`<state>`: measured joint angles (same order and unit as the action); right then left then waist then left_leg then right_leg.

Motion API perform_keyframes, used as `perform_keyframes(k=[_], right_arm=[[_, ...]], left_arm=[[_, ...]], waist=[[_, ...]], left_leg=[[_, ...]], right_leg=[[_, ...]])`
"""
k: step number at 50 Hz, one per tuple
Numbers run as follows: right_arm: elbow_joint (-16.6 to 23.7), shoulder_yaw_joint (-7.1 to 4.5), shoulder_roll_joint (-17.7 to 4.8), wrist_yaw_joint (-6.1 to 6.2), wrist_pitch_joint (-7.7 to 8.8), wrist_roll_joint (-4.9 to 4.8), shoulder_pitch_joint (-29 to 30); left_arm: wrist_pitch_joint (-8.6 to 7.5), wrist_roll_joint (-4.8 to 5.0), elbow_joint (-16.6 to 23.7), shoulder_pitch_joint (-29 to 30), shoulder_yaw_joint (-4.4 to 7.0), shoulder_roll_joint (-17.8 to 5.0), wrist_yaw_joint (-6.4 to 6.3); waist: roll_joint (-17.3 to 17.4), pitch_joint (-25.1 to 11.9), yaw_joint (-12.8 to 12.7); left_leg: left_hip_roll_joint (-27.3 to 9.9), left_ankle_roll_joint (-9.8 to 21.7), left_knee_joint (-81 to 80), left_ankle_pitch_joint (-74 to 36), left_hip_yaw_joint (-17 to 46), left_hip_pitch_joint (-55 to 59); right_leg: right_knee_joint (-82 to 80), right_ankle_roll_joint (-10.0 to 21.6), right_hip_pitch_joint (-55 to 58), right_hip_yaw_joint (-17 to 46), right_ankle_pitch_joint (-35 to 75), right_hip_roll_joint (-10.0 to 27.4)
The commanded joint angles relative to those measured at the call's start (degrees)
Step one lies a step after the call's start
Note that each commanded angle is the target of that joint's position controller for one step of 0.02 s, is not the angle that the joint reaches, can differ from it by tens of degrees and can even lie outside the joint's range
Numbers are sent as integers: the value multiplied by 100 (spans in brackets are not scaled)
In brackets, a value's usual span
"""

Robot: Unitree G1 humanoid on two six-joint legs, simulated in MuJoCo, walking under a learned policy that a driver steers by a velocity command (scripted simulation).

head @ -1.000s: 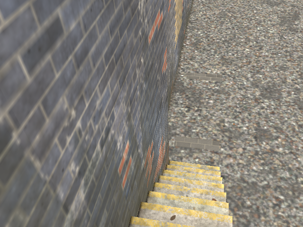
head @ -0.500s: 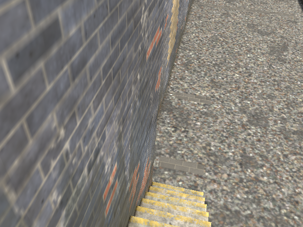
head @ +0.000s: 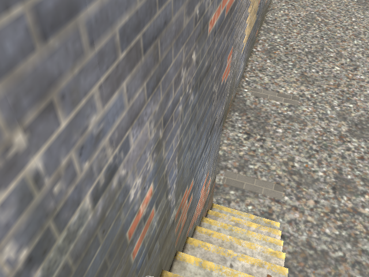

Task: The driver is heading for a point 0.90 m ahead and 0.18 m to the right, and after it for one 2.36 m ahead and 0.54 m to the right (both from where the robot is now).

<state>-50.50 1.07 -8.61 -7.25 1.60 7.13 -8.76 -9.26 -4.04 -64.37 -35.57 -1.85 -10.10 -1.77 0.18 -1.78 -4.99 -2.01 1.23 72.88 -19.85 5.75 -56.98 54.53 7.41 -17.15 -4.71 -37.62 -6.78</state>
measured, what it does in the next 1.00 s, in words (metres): goes down: left foot 0.21 m lower, then right foot 0.22 m lower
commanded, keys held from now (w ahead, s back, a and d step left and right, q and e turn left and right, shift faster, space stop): w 1.00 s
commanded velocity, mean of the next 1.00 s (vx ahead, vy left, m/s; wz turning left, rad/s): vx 0.47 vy -0.10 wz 0.00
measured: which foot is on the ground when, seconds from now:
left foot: up 0.00-0.20, down 0.22-0.64, up 0.66-1.00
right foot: down 0.00-0.22, up 0.24-0.62, down 0.64-1.00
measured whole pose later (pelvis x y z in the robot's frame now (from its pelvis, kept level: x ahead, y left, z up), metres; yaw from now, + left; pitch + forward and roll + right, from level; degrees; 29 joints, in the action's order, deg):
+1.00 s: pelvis +0.47 -0.11 -0.43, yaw -1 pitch -4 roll -5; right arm -56.2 -2.4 -12.0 1.8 -0.4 -0.1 -10.5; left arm -1.8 -1.6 -62.5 -28.8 -0.2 -12.7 0.2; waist 2.3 -2.3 -3.3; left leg -5.7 0.9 36.8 -27.4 1.5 -33.2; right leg 47.7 3.9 -4.0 -1.6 -40.0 -7.9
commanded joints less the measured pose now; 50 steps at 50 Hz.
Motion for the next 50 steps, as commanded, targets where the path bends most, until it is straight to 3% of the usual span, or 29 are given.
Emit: perform_keyframes(k=[1,2,4,5,6,8,10,11,12,14,15,16,17,18,20,24,26,29,31,32,33,34,36,37,39,41,43,46,50], right_arm=[[317,58,-316,-60,71,256,617],[438,137,-252,-70,-34,183,617],[614,212,-338,-174,-57,188,436],[135,-118,-441,598,136,-1028,425],[920,291,-325,36,90,249,1111],[508,20,-967,-183,120,448,-762],[-528,-243,-1323,-53,284,282,-3246],[-492,-468,-1054,723,348,-972,-2783],[-441,-425,-1523,860,485,-898,-2808],[-699,-504,-1408,955,574,-1171,-3727],[-701,-523,-1386,1044,618,-1152,-3467],[-537,-365,-976,1054,655,-1077,-3167],[-645,-423,-1144,1182,734,-1022,-2950],[-535,-260,-724,1342,700,-1068,-2262],[-510,-252,-984,1409,806,-971,-1730],[-518,-255,-782,1531,919,-1385,-1434],[-450,-358,-788,1519,656,-1140,-1849],[-718,-451,-785,1425,461,-753,-2387],[-744,-559,-1076,1366,150,-505,-2569],[-730,-664,-1118,1432,-5,-437,-2705],[-576,-713,-943,1310,41,-694,-2764],[-431,-666,-1122,1327,109,-809,-2679],[-545,-638,-988,1292,201,-666,-1929],[-375,-576,-796,1241,108,-761,-1743],[-535,-622,-842,1262,-133,-733,-1072],[-180,-437,-578,1183,-211,-685,-786],[-839,-458,-394,1088,-380,-569,-1661],[-368,-494,-889,1013,-275,-631,-53],[-363,-391,-720,822,-41,-807,136]], left_arm=[[-127,98,265,-329,-149,-163,-286],[-9,-47,330,-41,-157,-414,-128],[95,-103,507,614,-105,-718,127],[328,497,182,106,138,-784,220],[142,-80,531,447,-137,-805,194],[34,-35,973,1593,7,-1239,162],[86,137,638,1028,232,-1471,251],[753,179,290,1128,350,-923,68],[1057,142,813,661,414,-633,139],[1344,-260,929,1415,345,-394,163],[1401,-312,996,1591,325,-300,257],[1407,-298,1222,2158,339,-496,311],[1471,-226,1454,2594,324,-366,317],[1561,7,1665,2904,234,-356,336],[1644,-38,1455,2435,181,-61,298],[1425,64,1879,2877,161,-307,605],[1263,300,1857,3146,126,-209,678],[1077,222,1730,2996,251,-373,558],[832,445,1017,1071,429,-631,546],[802,497,785,757,584,-925,601],[743,146,598,88,579,-1333,648],[732,318,680,-295,724,-1568,610],[701,231,872,-407,741,-1251,550],[722,63,724,-502,831,-1364,469],[754,-151,798,398,409,-349,471],[663,211,1051,1765,190,-159,361],[625,353,782,2230,294,-807,301],[461,527,668,1749,202,-778,149],[763,113,495,934,227,-740,166]], waist=[[-53,332,-93],[-588,479,104],[-124,873,424],[932,894,16],[-933,1028,120],[-65,744,736],[1290,778,1268],[-412,325,1269],[305,398,265],[379,9,833],[761,-46,719],[30,296,633],[737,652,680],[148,922,322],[534,503,135],[354,362,163],[395,455,751],[896,584,1171],[-148,471,424],[-457,378,380],[-1415,-235,581],[-1400,-917,332],[-949,-358,-151],[-1450,-258,-153],[-719,966,187],[-290,1179,1048],[-967,701,1399],[-422,1216,632],[-342,1239,55]], left_leg=[[-333,-66,-2394,-1437,-181,-425],[-224,-58,-1963,-1553,-491,1476],[-47,-76,-1386,-1312,-480,2653],[175,71,-3560,-1644,-1401,2689],[-86,-194,-2027,-90,-742,3441],[114,-57,-2937,531,-724,3866],[56,248,-5933,-188,-501,5423],[-1098,-38,-6696,-1464,-286,5536],[-1723,17,-3562,-5455,419,8092],[-2357,1425,-3160,-4148,1657,8278],[-2524,1828,-3517,-1465,2271,7318],[-2075,1533,-3848,288,2003,5937],[-2549,1689,-3824,16,2526,5271],[-1906,1207,-4230,105,1695,3836],[-1676,1056,-3970,-2,1038,2755],[-383,288,-2873,4475,-289,1909],[-575,385,-2374,4393,-310,2424],[-793,486,-955,3745,-202,2477],[-305,516,1247,4187,-920,2985],[-106,672,2534,5317,-401,2496],[395,298,5019,8039,-938,-106],[94,294,5842,7910,-1039,-1283],[-75,433,5246,6652,-943,-2081],[-488,444,4474,5955,-357,-1794],[-491,119,2976,4465,-95,-1820],[-539,-184,-394,2143,-440,964],[-298,-259,-170,482,-676,3278],[-612,-40,-2833,-1145,-115,1359],[-454,-36,-4568,-1277,-265,3320]], right_leg=[[-456,551,197,1809,2315,1221],[-876,648,-1794,1788,1242,1132],[-652,756,-3144,1886,679,1071],[-768,267,-1357,1519,2263,1091],[-133,447,-2437,1958,1856,994],[1508,379,-1495,1926,2891,993],[4566,-424,-1027,1230,2046,-18],[5307,-22,-875,390,-422,-356],[5701,-309,-3636,564,-1890,-366],[6045,-363,-5256,972,-1300,-142],[6036,-391,-5139,1075,-1239,50],[4679,-437,-4654,1422,295,138],[4008,-614,-4701,1876,1258,337],[2277,-986,-3790,1964,2763,539],[1968,-1105,-1886,1324,4014,554],[-1097,-928,-225,1148,8039,562],[-2302,-848,-39,937,8029,708],[-2347,-633,438,761,6922,719],[-4285,-545,1370,221,6280,575],[-4955,-279,2164,1358,6008,1406],[-1712,36,4341,1358,10658,1987],[-1029,171,5417,1790,11928,2577],[-1585,406,4561,2012,10288,2595],[-1867,1116,3476,2940,6675,2946],[-2299,999,1618,2700,4308,2659],[-3160,361,-1335,1881,3620,1930],[-3304,509,-2352,1753,3116,1610],[-2561,400,-25,1923,1603,1375],[-1531,464,-244,1624,1482,1057]])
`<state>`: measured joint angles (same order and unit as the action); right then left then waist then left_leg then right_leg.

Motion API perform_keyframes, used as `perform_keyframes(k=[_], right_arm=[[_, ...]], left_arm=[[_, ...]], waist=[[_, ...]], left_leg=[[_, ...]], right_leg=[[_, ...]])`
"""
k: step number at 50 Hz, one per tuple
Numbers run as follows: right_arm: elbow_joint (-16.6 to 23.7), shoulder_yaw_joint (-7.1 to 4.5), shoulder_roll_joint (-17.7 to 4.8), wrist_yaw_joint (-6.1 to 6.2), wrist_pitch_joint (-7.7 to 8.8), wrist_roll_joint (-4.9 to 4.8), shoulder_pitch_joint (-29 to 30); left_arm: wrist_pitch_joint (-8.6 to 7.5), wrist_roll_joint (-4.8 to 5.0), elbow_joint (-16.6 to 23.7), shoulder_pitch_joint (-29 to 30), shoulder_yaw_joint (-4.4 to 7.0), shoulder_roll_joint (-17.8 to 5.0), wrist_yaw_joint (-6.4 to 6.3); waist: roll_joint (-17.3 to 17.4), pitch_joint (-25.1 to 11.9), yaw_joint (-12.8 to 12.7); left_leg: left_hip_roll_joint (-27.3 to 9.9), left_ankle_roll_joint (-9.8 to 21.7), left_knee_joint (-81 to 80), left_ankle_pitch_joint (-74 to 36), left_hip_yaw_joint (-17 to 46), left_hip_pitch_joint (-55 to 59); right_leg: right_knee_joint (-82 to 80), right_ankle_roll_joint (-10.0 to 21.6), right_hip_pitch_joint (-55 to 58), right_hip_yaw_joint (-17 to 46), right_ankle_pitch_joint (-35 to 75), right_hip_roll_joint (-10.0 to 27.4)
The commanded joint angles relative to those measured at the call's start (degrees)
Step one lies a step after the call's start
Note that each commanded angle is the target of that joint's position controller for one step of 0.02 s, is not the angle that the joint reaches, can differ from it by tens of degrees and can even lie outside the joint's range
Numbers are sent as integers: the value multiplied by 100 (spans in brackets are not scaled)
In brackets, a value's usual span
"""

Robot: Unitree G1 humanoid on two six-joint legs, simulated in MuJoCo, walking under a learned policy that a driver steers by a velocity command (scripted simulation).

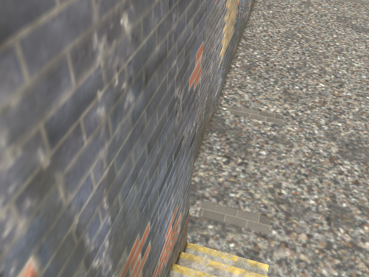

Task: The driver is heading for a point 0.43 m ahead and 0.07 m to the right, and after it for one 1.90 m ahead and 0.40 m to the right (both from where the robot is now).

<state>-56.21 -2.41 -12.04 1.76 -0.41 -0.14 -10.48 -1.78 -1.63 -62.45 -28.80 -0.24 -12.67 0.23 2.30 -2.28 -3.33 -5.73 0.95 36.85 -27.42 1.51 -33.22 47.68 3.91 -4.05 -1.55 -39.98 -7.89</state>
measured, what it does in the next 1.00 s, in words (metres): goes down, turning right: left foot 0.21 m lower, then right foot 0.21 m lower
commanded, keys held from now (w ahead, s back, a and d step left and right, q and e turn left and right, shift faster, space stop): w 0.12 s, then w+e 0.36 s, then e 0.52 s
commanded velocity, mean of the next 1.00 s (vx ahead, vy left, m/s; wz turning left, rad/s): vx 0.33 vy -0.06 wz -0.39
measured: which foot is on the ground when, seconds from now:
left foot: up 0.00-0.10, down 0.12-0.62, up 0.64-1.00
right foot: down 0.00-0.14, up 0.16-0.60, down 0.62-1.00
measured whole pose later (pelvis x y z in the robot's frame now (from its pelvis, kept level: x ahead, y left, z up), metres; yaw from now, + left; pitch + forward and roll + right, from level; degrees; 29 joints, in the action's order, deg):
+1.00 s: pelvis +0.40 -0.13 -0.44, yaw -23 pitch +0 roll +1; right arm -50.9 0.9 -16.2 -8.9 1.0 7.9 -10.8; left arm -8.4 -4.9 -59.2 -31.5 -4.2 -14.1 -1.7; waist 0.7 -0.1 -5.1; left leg -2.3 -3.1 59.9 -27.8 7.6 -50.9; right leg 61.4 4.7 -23.1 3.3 -38.4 -5.0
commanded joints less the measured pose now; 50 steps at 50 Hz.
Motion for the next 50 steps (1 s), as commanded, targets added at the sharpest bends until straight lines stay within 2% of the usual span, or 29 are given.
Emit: perform_keyframes(k=[1,5,6,7,8,9,10,12,13,15,18,24,25,29,30,31,32,33,34,35,36,37,38,39,41,43,45,48,50], right_arm=[[192,-73,-513,-59,218,-81,107],[-479,-307,-988,61,346,-6,-2308],[-664,-420,-1188,66,472,129,-2652],[-568,-418,-1273,19,548,254,-2639],[-582,-375,-1524,-181,596,152,-2834],[-424,-258,-1102,-306,659,-287,-2945],[-329,-186,-954,-288,718,-371,-2873],[-309,-283,-1533,72,676,-346,-2602],[-107,-134,-1044,138,769,-183,-2043],[132,114,-468,328,852,-337,-1260],[251,49,-927,296,1000,-437,-1264],[184,-52,-442,431,835,-330,-1606],[169,-11,-488,-123,677,1648,-2429],[346,0,-703,-195,397,720,-2134],[83,-104,-1216,-397,338,1267,-2554],[121,-59,-1192,-481,208,853,-1531],[63,104,-768,-813,16,935,-2189],[580,-2,-522,-1024,38,820,-2242],[1168,-211,-1230,-880,144,455,-540],[1345,-189,-1135,-765,305,347,-109],[1222,-65,-867,-748,432,255,-967],[1162,-25,-723,-679,471,85,-1424],[948,63,-519,-564,391,206,-1421],[870,61,-511,-566,385,298,-1582],[618,71,-509,-821,183,238,-1844],[736,45,-896,-1075,127,492,-1310],[837,23,-1170,-1092,224,753,-505],[662,236,-901,-1047,151,868,-143],[797,380,-789,-1088,170,895,249]], left_arm=[[-23,-141,262,47,68,-477,-16],[30,-195,260,182,110,-797,66],[99,-104,350,283,194,-672,107],[203,-12,252,-99,203,-406,67],[334,102,445,-942,224,-46,40],[478,-88,429,-786,187,-281,-15],[533,-289,481,-251,194,-487,-22],[713,-506,1091,1224,185,-455,86],[799,-575,1589,2153,209,-490,94],[934,-217,1568,1752,74,-129,233],[905,-280,1443,1358,120,-14,206],[714,-187,1942,2495,103,-77,327],[275,-397,1528,1752,54,-139,531],[-77,-430,1484,3002,346,-934,210],[-68,-295,1003,1470,404,-756,189],[-167,-254,401,181,584,-1253,128],[-164,-40,-113,-1142,827,-2006,133],[-252,254,210,-1173,1000,-2665,198],[-611,-59,279,-1279,906,-2511,142],[-731,-131,205,-1342,818,-2398,159],[-737,-312,376,-537,674,-2249,228],[-696,-287,435,3,433,-1907,331],[-628,-338,406,-72,54,-681,310],[-625,-440,168,-351,-70,-436,213],[-762,-251,485,325,-48,-946,25],[-827,-374,662,850,18,-1471,-96],[-910,-107,549,94,-19,-1430,-248],[-733,-330,562,-262,-271,-1087,-318],[-616,-377,741,-79,-289,-1040,-157]], waist=[[-389,1353,-143],[-403,838,550],[172,675,639],[829,492,655],[1788,-132,37],[1519,-314,313],[831,1,439],[1180,573,666],[468,1166,585],[246,1467,-89],[566,895,-194],[86,877,372],[240,1023,682],[120,1576,1025],[337,750,447],[-395,511,-209],[-1999,-1020,-358],[-2088,-2317,-107],[-1521,-1507,-938],[-1115,-1190,-946],[-540,-723,-204],[-945,44,301],[-834,860,354],[-345,847,510],[-431,751,974],[-543,548,856],[-253,633,276],[-1164,718,125],[-502,780,52]], left_leg=[[-92,56,-1304,-733,71,1135],[-415,-28,-2253,-519,-210,3045],[-456,-214,-2424,-64,-135,3523],[-814,-57,-1952,-909,-21,4254],[-1728,396,584,-3018,705,5928],[-2173,742,702,-2529,1198,5609],[-2027,834,-55,-128,1282,4430],[-2705,1844,-1472,3690,2780,2811],[-2284,1215,-1268,4656,1966,2078],[-1538,586,-1429,4755,644,-69],[-1334,492,-593,2726,-156,-131],[-1004,118,1198,6012,-553,617],[-1396,75,470,8399,-555,18],[-1465,-84,2190,6764,-93,1576],[-1446,-343,3161,5293,-341,886],[-871,-681,4873,5917,-516,1771],[141,-823,7817,7644,-1029,117],[668,-1044,9076,7533,-436,-2295],[573,-961,9369,7821,-468,-3795],[330,-813,9256,7672,-398,-4347],[-53,-616,8609,6474,297,-3931],[-199,-448,8376,5732,957,-3908],[-518,-317,6955,4029,1414,-4426],[-470,-325,6524,3763,1179,-4093],[-252,-583,4409,1994,703,-1922],[162,-573,4871,1024,424,-1527],[190,-409,2891,409,682,-2431],[359,-381,2425,-310,600,-1828],[356,-356,1613,-725,555,-889]], right_leg=[[-541,768,-1368,1243,1965,1143],[2365,790,-1213,1266,3642,805],[3587,738,-1440,1133,3021,477],[5794,606,-2367,442,-652,-371],[7152,299,-4367,323,-2165,-164],[7029,152,-5171,492,-1651,174],[6392,45,-4946,668,-701,213],[7193,-132,-5532,583,-403,430],[5376,-280,-5790,1500,2278,716],[2991,-586,-4069,1158,4270,672],[2583,-569,-2985,567,5708,426],[-875,-540,-2917,939,8261,791],[-129,-256,-2307,-365,7770,1112],[-3038,-239,-3004,-57,6195,1500],[-1397,-340,-563,-282,7130,1238],[-4453,-218,-687,-19,7504,1477],[-2921,484,3041,-366,9802,1584],[-479,1268,5392,816,11158,2024],[-630,1005,4990,1120,11526,2482],[-578,637,4297,1122,10873,2730],[-607,782,2614,1614,9984,3028],[-1023,1201,825,2468,9200,3500],[-1691,1131,-177,2678,7706,3548],[-1629,937,-465,2203,7437,3124],[-1761,584,-2551,1388,6630,2074],[-1240,578,-3197,1279,5285,1567],[-652,677,-1975,1690,3874,1606],[-171,1054,-2613,2236,1809,1359],[67,1121,-3263,2362,1496,1256]])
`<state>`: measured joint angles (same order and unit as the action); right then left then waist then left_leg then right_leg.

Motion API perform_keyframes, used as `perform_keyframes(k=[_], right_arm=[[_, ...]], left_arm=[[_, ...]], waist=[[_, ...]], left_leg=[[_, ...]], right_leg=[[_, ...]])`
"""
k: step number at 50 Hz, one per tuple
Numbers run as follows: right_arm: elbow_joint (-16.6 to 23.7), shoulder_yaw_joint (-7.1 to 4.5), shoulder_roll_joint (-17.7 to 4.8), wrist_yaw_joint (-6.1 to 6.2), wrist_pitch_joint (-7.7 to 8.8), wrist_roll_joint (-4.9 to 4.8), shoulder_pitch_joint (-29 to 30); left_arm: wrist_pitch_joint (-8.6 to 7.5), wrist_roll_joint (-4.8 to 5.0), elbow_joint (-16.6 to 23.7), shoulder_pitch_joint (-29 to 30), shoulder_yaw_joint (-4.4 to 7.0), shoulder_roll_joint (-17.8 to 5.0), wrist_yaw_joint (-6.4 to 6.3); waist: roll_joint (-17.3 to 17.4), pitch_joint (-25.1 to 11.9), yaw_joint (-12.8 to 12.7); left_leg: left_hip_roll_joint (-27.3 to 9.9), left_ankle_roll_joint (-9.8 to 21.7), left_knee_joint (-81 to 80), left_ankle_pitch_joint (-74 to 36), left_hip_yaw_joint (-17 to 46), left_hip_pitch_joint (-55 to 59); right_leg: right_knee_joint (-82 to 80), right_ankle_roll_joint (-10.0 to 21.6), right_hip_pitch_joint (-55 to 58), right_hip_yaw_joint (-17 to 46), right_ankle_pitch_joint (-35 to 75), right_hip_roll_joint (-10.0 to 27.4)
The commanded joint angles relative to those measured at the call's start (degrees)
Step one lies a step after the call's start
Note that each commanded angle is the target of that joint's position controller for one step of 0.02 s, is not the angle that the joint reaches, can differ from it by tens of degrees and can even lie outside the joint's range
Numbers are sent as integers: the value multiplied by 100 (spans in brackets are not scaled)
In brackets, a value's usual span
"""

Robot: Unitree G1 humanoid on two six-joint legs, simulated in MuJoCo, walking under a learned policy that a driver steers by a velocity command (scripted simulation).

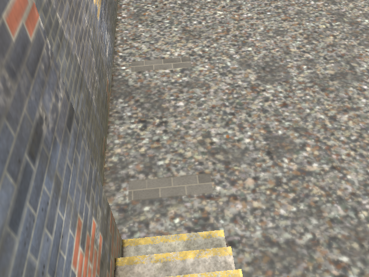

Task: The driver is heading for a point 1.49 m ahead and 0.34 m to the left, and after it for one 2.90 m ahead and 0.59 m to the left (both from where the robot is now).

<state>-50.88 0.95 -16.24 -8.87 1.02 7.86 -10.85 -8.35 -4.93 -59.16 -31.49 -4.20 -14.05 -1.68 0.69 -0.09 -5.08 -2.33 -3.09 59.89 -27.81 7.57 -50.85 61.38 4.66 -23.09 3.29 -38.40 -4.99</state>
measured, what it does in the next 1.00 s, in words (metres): goes down, turning left: left foot 0.21 m lower, then right foot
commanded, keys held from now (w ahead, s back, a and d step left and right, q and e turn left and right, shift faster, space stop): e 0.02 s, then no key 0.02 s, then q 0.96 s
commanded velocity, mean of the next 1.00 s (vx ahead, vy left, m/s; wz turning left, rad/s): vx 0.01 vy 0.00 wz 0.29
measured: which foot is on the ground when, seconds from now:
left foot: up 0.00-0.16, down 0.18-0.64, up 0.66-1.00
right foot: down 0.00-0.18, up 0.20-0.56, down 0.58-1.00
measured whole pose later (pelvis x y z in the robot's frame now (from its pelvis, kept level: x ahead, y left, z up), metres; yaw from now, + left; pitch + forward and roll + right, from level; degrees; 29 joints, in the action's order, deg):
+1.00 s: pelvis +0.18 +0.05 -0.16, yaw +19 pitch +4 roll +3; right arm -37.2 -0.1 -13.7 -5.1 0.2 5.0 -12.4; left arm -8.6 -3.4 -42.7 -22.1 -1.6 -17.2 -5.5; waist -0.9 -2.2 -6.1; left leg -2.7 -6.4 92.8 -3.3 -1.2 -59.9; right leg 39.1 0.2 -20.7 -10.2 -22.3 8.4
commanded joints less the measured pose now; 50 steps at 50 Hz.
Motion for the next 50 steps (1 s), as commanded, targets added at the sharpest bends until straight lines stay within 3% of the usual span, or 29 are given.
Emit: perform_keyframes(k=[1,6,8,9,10,11,12,14,15,16,18,19,21,24,26,28,30,32,33,34,35,36,38,40,41,43,46,48,50], right_arm=[[394,101,-238,-43,30,85,104],[32,17,-320,12,47,47,-265],[-741,-133,-511,156,152,-284,-2490],[-947,-284,-812,311,201,-285,-3393],[-980,-276,-1093,626,193,-1199,-2706],[-883,-269,-947,774,139,-1439,-2743],[-275,-550,-1961,261,235,-366,-1936],[-81,-431,-866,271,392,-101,-1299],[-343,-440,-770,321,402,-127,-1895],[-457,-258,-3,538,537,9,-2060],[-346,-180,218,778,660,-261,-2087],[-46,-192,247,881,648,-478,-1783],[104,-214,87,916,531,-439,-1778],[421,-520,-857,814,570,-169,-1113],[295,-672,-644,899,441,-436,-2073],[109,-685,-334,802,368,-477,-2364],[519,-669,-205,555,291,-237,-1747],[1350,-559,139,536,270,-182,61],[1589,-476,511,596,256,-519,537],[1560,-327,767,724,99,-650,478],[1253,-340,545,795,-29,-578,-99],[1069,-406,226,783,-133,-435,-506],[860,-196,273,614,-378,-134,-1376],[981,-141,184,365,-315,-363,-1557],[1162,-160,85,285,-244,-526,-1274],[1443,-213,-234,261,-83,-460,-929],[1904,-235,-353,389,35,-505,56],[1942,-191,-135,421,52,-297,549],[1898,-201,117,364,30,-85,590]], left_arm=[[67,-201,417,482,68,-938,136],[177,235,435,261,227,-1129,122],[413,57,465,655,269,-1349,338],[527,278,426,520,236,-1076,497],[868,692,449,264,475,-133,36],[1013,446,473,92,392,-88,-144],[665,434,1989,1190,469,-1173,307],[257,406,2345,2652,355,-897,95],[166,410,2285,2005,251,-667,-94],[173,285,2220,1596,161,-360,-187],[310,77,2122,1539,181,-331,-177],[285,182,1995,1365,227,-447,-112],[416,147,2253,1940,114,10,146],[507,63,2494,1309,336,-299,294],[509,272,3249,3507,320,-550,11],[398,448,2849,3291,229,-230,-99],[261,448,2574,1832,451,-653,-224],[242,404,2206,-700,856,-1164,-367],[305,166,2084,-1861,953,-1361,-365],[339,-144,1777,-1943,765,-893,-238],[367,-155,1810,-1570,708,-771,-28],[383,26,1940,-578,688,-610,95],[193,10,1912,930,397,30,137],[44,-137,1920,1926,441,-337,-11],[-20,-144,1840,1976,449,-465,-137],[-171,-132,1936,2091,462,-801,-264],[-161,227,1963,1217,534,-1343,-371],[-121,322,1966,721,526,-1415,-502],[-47,65,1957,839,498,-1391,-423]], waist=[[-575,224,501],[-236,468,43],[94,261,939],[1209,-37,1296],[463,-563,306],[496,-914,305],[1690,-1257,510],[139,-210,661],[786,-90,439],[378,95,296],[440,-37,359],[342,-85,393],[482,87,405],[483,-507,-111],[401,-596,1273],[581,-582,1468],[-84,-1407,428],[-675,-1533,-1176],[-1191,-1264,-1734],[-182,-32,-1283],[-305,624,-771],[-473,260,-288],[-712,-653,811],[-70,-331,1285],[-8,-94,1175],[-291,-244,981],[-786,-105,183],[-881,-24,-241],[-950,21,-140]], left_leg=[[127,150,-428,-731,-190,1952],[163,254,-3534,1683,-638,2594],[-3,412,-4372,283,-758,5416],[-748,965,-5641,-577,-3,6290],[-1975,789,-2314,-7203,55,7275],[-2004,1034,-1761,-8052,536,7606],[-1335,2236,-2605,-3656,1049,6911],[-1475,2171,-3325,-485,1732,5199],[-1707,2641,-3186,-477,2333,4215],[-1634,2423,-2923,-31,2190,4024],[-478,1859,-2428,1300,1554,2961],[-76,1890,-2227,1449,924,2390],[163,1855,-2679,2380,1140,687],[8,1789,-2231,1875,1600,184],[-446,2030,-2447,2183,2884,3604],[-928,2188,-2502,2797,3923,4682],[-295,1888,-2213,1054,2727,2228],[982,973,-141,1880,938,-1656],[1924,297,1536,6571,698,-3379],[1438,165,2677,6547,1190,-4307],[1104,97,3154,5700,1500,-4339],[1087,50,3194,4768,1330,-4133],[786,26,5447,3325,290,-2572],[626,-166,6489,2748,-446,-1479],[515,-259,6608,2605,-545,-1309],[428,-473,6788,2519,-591,-886],[218,-492,5339,3255,-750,-1421],[-142,-439,2491,2472,-866,-1561],[-233,-125,1405,2024,-1143,-724]], right_leg=[[-1159,1022,-1972,1823,1531,885],[8,604,-150,1807,2969,815],[1831,198,-1273,1258,2533,539],[3709,-258,-1542,832,1443,160],[5245,-183,-2591,-396,-2297,-616],[5587,-465,-3431,-381,-2259,-402],[6143,-857,-3939,-824,-2377,-69],[5258,-684,-4443,-289,-875,694],[5227,-735,-4047,85,-863,793],[4172,-882,-4381,685,667,1348],[3656,-948,-3853,-59,1949,1137],[2371,-936,-3498,-246,3322,1018],[1270,-965,-1951,-877,3479,955],[2257,-1270,-333,-960,3367,800],[-546,-1419,-2714,-340,854,763],[-1934,-1320,-2983,324,915,720],[-1166,-769,980,-397,3401,466],[-1210,461,5112,685,6402,1147],[-2349,1793,5651,3208,7574,2870],[-2590,2262,4477,3869,7526,3461],[-2877,2159,3196,3583,6546,3370],[-2980,1884,2522,2803,5683,3038],[-3189,1247,379,1437,5152,2484],[-3690,815,-1452,408,3508,1911],[-3833,708,-1765,73,3159,1871],[-3873,481,-1810,-332,2824,1709],[-3612,267,-115,-414,2629,1920],[-3517,84,921,-221,1667,2134],[-3375,-102,678,-230,1589,2416]])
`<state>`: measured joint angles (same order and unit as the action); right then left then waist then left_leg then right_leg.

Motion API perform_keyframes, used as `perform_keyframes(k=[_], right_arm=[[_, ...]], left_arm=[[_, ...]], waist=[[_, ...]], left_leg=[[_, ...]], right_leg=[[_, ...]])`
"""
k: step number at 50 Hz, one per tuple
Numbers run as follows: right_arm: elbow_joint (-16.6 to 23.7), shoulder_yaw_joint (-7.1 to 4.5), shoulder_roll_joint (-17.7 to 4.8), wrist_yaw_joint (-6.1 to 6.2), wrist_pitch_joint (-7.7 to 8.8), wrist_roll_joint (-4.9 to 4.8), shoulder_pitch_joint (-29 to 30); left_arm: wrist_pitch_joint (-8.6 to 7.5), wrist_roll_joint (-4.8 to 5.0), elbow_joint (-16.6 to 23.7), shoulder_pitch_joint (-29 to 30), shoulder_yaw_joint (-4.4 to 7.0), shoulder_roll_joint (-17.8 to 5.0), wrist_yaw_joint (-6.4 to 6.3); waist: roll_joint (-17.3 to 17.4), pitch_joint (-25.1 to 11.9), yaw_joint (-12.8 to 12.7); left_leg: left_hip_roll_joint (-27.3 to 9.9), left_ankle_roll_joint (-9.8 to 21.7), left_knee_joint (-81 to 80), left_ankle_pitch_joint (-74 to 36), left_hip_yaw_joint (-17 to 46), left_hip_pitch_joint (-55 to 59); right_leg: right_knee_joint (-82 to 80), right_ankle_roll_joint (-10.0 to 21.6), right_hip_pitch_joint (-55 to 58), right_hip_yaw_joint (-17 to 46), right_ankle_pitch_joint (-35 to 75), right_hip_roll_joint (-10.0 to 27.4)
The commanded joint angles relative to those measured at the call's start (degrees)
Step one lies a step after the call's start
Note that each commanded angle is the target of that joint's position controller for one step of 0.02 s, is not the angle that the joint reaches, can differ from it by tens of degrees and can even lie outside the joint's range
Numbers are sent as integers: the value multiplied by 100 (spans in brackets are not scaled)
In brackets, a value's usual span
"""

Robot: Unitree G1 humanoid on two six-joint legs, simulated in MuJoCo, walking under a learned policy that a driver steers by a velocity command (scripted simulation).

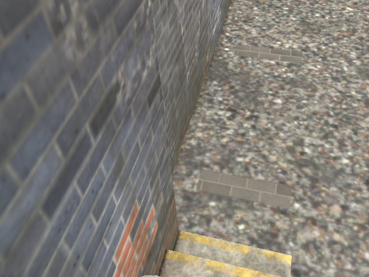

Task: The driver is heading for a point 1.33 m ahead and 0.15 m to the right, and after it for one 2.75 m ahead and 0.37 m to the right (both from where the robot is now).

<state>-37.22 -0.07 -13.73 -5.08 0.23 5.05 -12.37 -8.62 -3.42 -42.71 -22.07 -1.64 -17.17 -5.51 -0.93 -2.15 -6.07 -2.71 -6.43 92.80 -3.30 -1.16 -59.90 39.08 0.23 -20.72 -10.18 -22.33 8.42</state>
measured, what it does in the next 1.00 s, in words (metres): goes down: left foot, then right foot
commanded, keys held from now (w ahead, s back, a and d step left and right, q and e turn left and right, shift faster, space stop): q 0.18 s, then e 0.14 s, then w+e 0.68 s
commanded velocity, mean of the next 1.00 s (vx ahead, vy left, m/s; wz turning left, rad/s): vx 0.22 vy -0.04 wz -0.11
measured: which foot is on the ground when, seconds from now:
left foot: up 0.00-0.10, down 0.12-0.72, up 0.74-1.00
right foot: down 0.00-0.14, up 0.16-0.40, down 0.42-0.52, up 0.54-0.74, down 0.76-1.00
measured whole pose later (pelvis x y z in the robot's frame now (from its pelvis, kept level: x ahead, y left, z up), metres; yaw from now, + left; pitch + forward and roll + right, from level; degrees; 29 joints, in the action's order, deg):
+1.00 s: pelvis +0.19 -0.08 -0.24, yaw -9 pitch +0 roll +0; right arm -44.6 -0.5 -12.0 -4.1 0.5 5.3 -11.0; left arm -7.5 -4.2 -56.5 -33.0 -1.2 -11.4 1.9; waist 1.0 -3.0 -3.7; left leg -3.5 -2.0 97.3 -1.9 7.3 -64.8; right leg 46.3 7.1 -20.1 5.2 -25.0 -10.4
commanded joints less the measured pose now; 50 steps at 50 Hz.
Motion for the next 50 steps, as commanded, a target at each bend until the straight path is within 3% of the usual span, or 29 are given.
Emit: perform_keyframes(k=[1,3,5,6,7,8,10,13,15,18,20,21,22,24,28,30,31,32,34,37,38,39,40,41,43,45,46,47,50], right_arm=[[507,-175,-199,-28,182,284,675],[462,-304,-509,-138,362,200,583],[415,-393,-686,-77,494,237,333],[341,-451,-705,67,578,-32,-43],[10,-650,-1527,336,612,-134,-917],[47,-711,-1695,290,725,-140,-1546],[96,-453,-960,-76,957,-214,-2004],[788,-81,-775,-45,925,-276,1335],[600,52,-719,69,759,-509,1485],[372,218,-639,187,852,-457,1183],[31,103,-903,153,886,-309,778],[-219,7,-359,669,759,-504,-72],[-546,-161,-703,844,712,-435,-895],[-774,-283,-752,830,443,-41,-2142],[-772,-438,-1033,802,336,-330,-1582],[-903,-430,-892,812,382,-291,-1687],[-728,-326,-457,1003,369,-289,-962],[-408,-283,-414,1126,272,-336,264],[-815,-576,-1099,1155,124,-512,-259],[-1136,-662,-973,908,-111,-377,-199],[-1061,-570,-370,995,-272,-240,-272],[-827,-434,85,954,-362,-146,-161],[-230,-410,80,910,-280,-382,-654],[-200,-481,-228,886,-164,-508,-1163],[-558,-635,-916,943,-167,-359,-291],[-958,-664,-877,888,-170,-399,-399],[-642,-187,-373,239,122,228,-787],[-767,-176,-265,13,140,237,-594],[-646,92,-79,-156,32,60,-595]], left_arm=[[53,-164,508,260,298,-1291,136],[133,-289,830,1151,388,-1591,385],[150,-124,950,1351,468,-1640,341],[172,49,758,1236,572,-1669,388],[176,-123,1222,1220,537,-1285,465],[210,-178,1916,1807,185,-356,558],[134,262,2139,2794,235,-503,553],[417,67,1127,983,246,-890,509],[740,-386,920,340,351,-889,777],[703,-152,979,671,274,-583,937],[587,-165,950,745,229,-371,957],[957,271,763,864,393,-69,675],[1088,107,913,1576,543,-480,510],[926,403,775,2149,758,-601,382],[1204,13,1275,2671,698,-309,349],[1171,23,1227,2345,791,-405,407],[1228,7,1315,2432,686,-249,575],[1239,304,1151,1625,569,84,679],[1179,600,358,147,613,143,968],[999,572,-600,-1799,745,-220,771],[905,461,-395,-1069,606,-108,800],[905,304,-354,-832,414,-237,817],[847,138,-333,-876,522,-911,777],[803,158,-436,-1446,861,-1531,644],[721,69,-456,-900,778,-986,648],[657,74,-698,-831,485,-283,645],[146,57,-350,-352,154,-386,923],[-18,133,-658,-475,225,-398,824],[-247,-276,-1439,-1205,151,-273,678]], waist=[[-695,173,134],[-790,-47,389],[-560,-299,316],[-215,-331,450],[1815,-1294,532],[1729,-2047,1001],[626,-1172,1572],[181,-927,-123],[89,-650,-468],[17,-432,14],[72,-42,238],[416,-497,584],[1029,-122,1337],[-605,672,1767],[1618,1053,1534],[1336,818,1423],[107,1042,1012],[391,1015,175],[616,-50,-72],[-455,-355,-1239],[-383,81,-667],[-489,478,-66],[-1237,11,639],[-792,-1351,382],[-378,-61,185],[-91,782,566],[-602,1780,866],[-279,1638,841],[38,1005,738]], left_leg=[[-2,407,-1900,48,-601,966],[235,644,-2468,350,-697,1941],[303,804,-3994,591,-641,1986],[563,994,-5804,658,-690,2502],[398,1966,-5820,-2212,528,4821],[-605,3047,-5196,-3343,2001,7850],[-1507,2918,-5053,-3599,3037,8268],[-1406,2304,-5065,-1050,2549,3001],[-570,1899,-4786,516,1293,1217],[-801,1691,-4072,955,1263,2026],[-732,1480,-3906,2305,1163,1964],[-1409,1423,-4173,906,1017,2688],[-1561,1507,-3444,1724,1926,3485],[-999,1000,-2216,4522,677,4213],[-1987,1682,-3970,3659,2742,4302],[-2066,1796,-3822,3540,2776,4694],[-1926,1593,-3685,4052,2220,3660],[-1736,1337,-3876,4595,1253,1957],[-1409,1417,-3109,4657,74,1974],[-338,1096,1859,4513,-1384,1437],[-62,1322,3283,4707,-986,1471],[52,1378,4117,4750,-795,163],[-195,1235,4100,4278,-478,-1120],[-344,1092,3351,3969,373,-1270],[-300,773,2134,3033,681,-1520],[-289,510,595,1416,1021,-1186],[-361,548,874,144,1670,-2360],[-376,479,437,-169,1561,-2070],[-332,311,581,-684,1128,-2017]], right_leg=[[-1057,333,8,1090,219,1202],[-619,385,-356,1141,843,1352],[506,202,587,1152,1000,1354],[1335,82,951,1025,1132,1104],[3890,-327,-722,540,-608,-276],[4768,-536,-3860,1444,-1748,-1245],[4560,-884,-5969,2146,-2157,-1105],[5404,-1149,-2769,2095,199,-215],[6066,-1033,-1663,1579,1424,-581],[5129,-1001,-2004,1543,1334,-375],[3617,-725,-1510,1029,1029,-336],[2247,-383,-489,902,1001,-761],[2033,-152,-1587,1706,1406,-540],[1569,-555,-3436,1582,1949,-1293],[3812,-86,-4547,2081,-28,-1233],[3415,86,-4640,2153,514,-1190],[1763,-2,-3635,2321,2888,-967],[743,-90,-1492,1820,3518,-905],[-101,101,1443,864,2994,-1010],[-1382,134,3323,654,3208,-1049],[-2340,316,2425,1736,2353,-577],[-769,5,2620,1685,5259,-473],[691,-187,3534,2613,9815,239],[-23,517,4255,4511,6652,1127],[-1636,546,2897,5569,673,932],[-1063,437,1336,5119,943,548],[-1386,1045,-263,5077,-173,660],[-1531,1401,-372,5268,-547,530],[-1121,1502,-277,4776,-59,18]])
